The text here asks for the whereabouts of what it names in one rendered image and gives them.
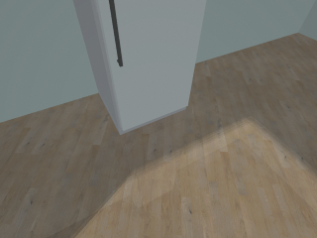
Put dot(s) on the handle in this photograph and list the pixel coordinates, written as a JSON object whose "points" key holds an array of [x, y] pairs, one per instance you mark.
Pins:
{"points": [[116, 32]]}

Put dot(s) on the fridge door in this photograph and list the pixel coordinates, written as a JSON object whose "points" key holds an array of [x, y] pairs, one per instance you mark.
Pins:
{"points": [[159, 41]]}

